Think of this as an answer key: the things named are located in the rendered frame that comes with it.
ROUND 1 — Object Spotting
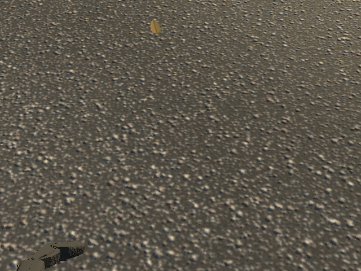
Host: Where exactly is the left robot hand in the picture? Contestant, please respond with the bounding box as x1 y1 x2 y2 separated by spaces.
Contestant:
17 242 85 271

